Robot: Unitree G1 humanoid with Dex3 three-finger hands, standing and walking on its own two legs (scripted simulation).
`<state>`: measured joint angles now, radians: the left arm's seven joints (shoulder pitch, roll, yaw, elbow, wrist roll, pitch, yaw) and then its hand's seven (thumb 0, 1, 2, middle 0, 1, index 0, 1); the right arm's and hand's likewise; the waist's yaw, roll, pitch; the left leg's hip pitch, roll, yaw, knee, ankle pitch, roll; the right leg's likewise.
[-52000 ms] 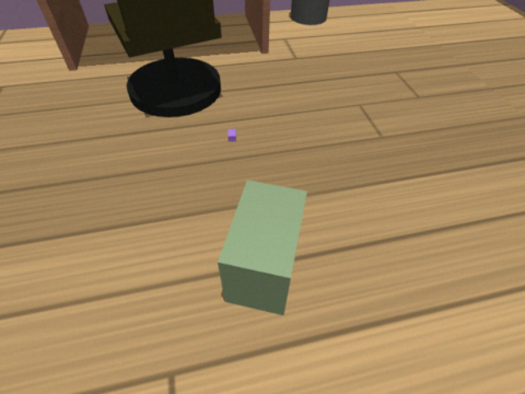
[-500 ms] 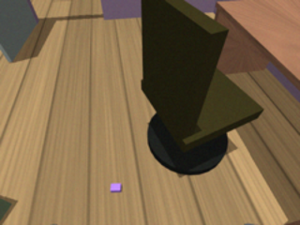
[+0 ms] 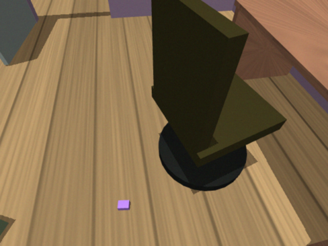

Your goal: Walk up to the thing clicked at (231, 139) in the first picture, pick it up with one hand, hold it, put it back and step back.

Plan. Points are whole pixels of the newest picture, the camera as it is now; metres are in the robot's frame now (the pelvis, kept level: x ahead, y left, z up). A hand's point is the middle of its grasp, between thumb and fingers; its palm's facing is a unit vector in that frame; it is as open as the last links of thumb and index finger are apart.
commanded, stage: stand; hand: left
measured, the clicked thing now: (123, 205) +0.45 +0.23 -0.76
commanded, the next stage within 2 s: none
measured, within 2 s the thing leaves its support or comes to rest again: neither
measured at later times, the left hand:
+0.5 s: hand out of the picture +0.09 +0.25 -0.16, palm faces -0.03 -0.94 -0.35, open 7.4 cm
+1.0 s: hand out of the picture +0.09 +0.25 -0.16, palm faces -0.03 -0.94 -0.34, open 7.4 cm
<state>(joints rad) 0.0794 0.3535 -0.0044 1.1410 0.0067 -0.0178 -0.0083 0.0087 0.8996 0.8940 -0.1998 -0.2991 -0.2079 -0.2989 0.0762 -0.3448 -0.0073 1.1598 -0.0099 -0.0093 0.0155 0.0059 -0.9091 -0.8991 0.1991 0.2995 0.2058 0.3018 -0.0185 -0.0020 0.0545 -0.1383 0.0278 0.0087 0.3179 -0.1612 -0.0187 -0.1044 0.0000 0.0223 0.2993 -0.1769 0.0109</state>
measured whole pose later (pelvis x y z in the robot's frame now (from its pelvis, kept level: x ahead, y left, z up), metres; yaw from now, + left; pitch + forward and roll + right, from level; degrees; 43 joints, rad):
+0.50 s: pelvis +0.01 +0.00 +0.00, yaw +0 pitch -1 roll +0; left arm 0.09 0.36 0.00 1.13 0.01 -0.02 0.00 0.01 0.90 0.89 -0.20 -0.30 -0.21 -0.30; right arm 0.06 -0.34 0.00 1.14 -0.01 -0.01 0.01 0.01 -0.91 -0.90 0.20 0.30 0.21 0.30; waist -0.01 0.00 0.05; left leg -0.12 0.02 0.01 0.31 -0.18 -0.02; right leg -0.08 -0.01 0.02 0.29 -0.20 0.01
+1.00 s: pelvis +0.02 +0.00 +0.00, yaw +0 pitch -1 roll +0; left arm 0.10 0.35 0.00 1.13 0.01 -0.01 -0.01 0.01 0.90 0.89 -0.20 -0.30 -0.21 -0.30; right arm 0.09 -0.35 0.00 1.14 -0.01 -0.01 0.01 0.01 -0.91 -0.90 0.20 0.30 0.21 0.30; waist -0.01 0.00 0.05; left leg -0.11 0.02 0.01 0.30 -0.18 -0.02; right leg -0.08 -0.01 0.02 0.29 -0.20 0.01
